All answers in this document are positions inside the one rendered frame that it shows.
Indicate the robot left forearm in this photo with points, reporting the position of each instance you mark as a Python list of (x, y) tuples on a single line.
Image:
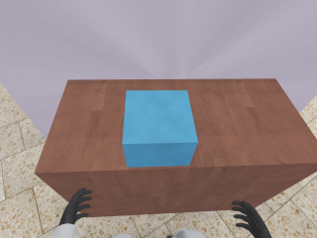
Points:
[(66, 230)]

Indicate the pedestal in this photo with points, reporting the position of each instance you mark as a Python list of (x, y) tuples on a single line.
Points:
[(252, 145)]

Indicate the carton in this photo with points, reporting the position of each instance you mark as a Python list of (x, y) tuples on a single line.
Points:
[(158, 129)]

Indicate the right robot hand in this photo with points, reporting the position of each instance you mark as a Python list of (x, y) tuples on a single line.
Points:
[(256, 224)]

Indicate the left robot hand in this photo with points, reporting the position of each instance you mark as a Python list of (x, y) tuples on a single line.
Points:
[(70, 215)]

